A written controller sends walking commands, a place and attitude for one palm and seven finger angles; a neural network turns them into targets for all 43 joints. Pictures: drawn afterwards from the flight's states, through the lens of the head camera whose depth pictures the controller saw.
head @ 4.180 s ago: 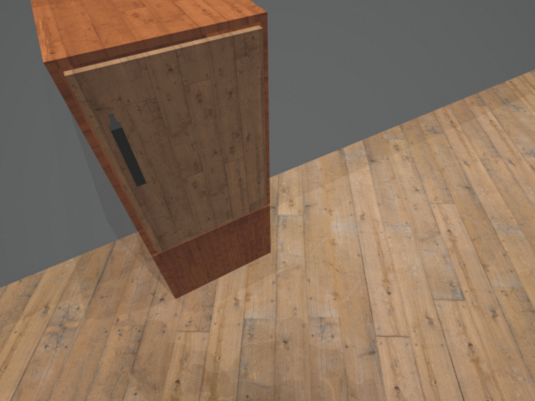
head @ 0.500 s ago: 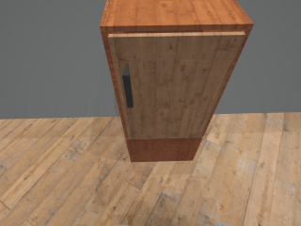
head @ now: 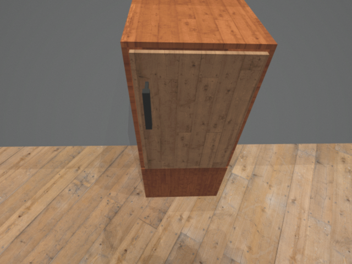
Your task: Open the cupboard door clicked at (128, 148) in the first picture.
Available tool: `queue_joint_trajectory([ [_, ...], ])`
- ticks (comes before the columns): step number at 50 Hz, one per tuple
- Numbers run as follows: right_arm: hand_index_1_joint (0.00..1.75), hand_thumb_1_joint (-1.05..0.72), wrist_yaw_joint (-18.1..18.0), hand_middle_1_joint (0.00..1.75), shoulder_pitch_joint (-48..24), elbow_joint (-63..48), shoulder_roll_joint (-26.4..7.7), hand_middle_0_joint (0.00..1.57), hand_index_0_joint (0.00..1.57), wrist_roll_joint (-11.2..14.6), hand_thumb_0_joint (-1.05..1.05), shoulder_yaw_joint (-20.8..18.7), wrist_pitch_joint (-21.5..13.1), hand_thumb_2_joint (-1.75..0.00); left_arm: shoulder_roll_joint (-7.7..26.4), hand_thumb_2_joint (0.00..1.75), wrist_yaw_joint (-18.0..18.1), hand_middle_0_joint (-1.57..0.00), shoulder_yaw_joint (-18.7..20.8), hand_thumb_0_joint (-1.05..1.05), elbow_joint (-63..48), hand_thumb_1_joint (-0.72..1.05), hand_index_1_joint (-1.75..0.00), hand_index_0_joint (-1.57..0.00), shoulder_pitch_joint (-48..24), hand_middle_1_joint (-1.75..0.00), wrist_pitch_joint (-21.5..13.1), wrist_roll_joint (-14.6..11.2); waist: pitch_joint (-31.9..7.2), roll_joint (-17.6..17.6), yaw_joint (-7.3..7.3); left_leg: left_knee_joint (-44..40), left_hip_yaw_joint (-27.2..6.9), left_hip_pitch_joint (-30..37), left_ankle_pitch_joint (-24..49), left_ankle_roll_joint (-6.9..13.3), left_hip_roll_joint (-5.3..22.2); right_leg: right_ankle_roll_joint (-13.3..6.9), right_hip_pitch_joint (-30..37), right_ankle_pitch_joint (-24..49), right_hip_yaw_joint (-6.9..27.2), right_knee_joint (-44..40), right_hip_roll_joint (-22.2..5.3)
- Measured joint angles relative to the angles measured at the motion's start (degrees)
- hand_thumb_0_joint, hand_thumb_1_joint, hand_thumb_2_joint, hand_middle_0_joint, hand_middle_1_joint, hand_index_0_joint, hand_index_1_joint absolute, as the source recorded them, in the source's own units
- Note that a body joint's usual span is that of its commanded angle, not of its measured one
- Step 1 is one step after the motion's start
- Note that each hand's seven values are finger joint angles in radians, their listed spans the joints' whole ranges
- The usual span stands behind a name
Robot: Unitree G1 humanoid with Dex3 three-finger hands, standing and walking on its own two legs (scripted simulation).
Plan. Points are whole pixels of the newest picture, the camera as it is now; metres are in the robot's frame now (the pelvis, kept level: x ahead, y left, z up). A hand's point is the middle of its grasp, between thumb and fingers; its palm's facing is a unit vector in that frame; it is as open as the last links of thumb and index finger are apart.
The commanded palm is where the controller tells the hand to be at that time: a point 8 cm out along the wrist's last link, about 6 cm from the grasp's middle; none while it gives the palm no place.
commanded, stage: come to a stop and stand still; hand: left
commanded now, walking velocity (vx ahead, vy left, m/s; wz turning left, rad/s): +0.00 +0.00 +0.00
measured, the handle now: (147, 106) +0.56 +0.14 +0.01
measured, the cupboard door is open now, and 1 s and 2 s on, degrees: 0 0 0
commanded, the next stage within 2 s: look again from close up in 0.40 s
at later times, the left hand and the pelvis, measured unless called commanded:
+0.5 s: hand out of the picture -0.04 +0.17 -0.18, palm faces +0.04 -0.99 -0.15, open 7.4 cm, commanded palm none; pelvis -0.01 +0.02 +0.00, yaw -1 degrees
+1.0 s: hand out of the picture -0.01 +0.21 -0.18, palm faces +0.04 -0.98 -0.21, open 7.4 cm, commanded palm none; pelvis -0.02 +0.03 +0.00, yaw +0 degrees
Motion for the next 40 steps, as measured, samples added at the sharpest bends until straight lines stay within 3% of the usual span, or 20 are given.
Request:
queue_joint_trajectory([
  [25,0.30,-0.90,-0.02,0.30,4.54,1.23,2.30,0.20,0.20,0.26,0.01,0.54,-1.41,-0.89,-3.49,0.90,0.30,-0.20,-1.02,0.00,3.27,0.91,-0.29,-0.20,5.69,-0.30,-0.71,0.18,-0.85,0.55,-0.30,-1.82,1.53,-0.07,1.52,1.70,-1.58,1.56,-0.71,1.80,1.57,-1.30,-1.43],
  [29,0.30,-0.91,0.60,0.30,3.65,-1.67,0.93,0.20,0.20,0.05,0.01,0.93,-1.46,-0.89,-4.00,0.90,1.11,-0.20,-1.87,0.00,2.53,0.91,-0.30,-0.20,5.69,-0.30,-2.62,0.57,0.12,1.71,-0.89,3.84,1.04,-3.55,-0.85,1.85,-1.16,1.67,-2.78,0.86,1.09,1.67,-1.27],
  [40,0.30,-0.92,0.52,0.30,4.07,-5.70,-1.37,0.20,0.20,-0.16,0.02,0.73,-1.73,-0.89,-1.59,0.90,0.46,-0.20,-1.09,0.00,-1.40,0.91,-0.30,-0.20,5.07,-0.30,-1.06,0.53,-2.37,1.87,-0.90,5.96,0.72,-3.76,-1.71,2.87,-2.76,2.43,-3.51,-1.27,0.92,5.58,-3.01],
])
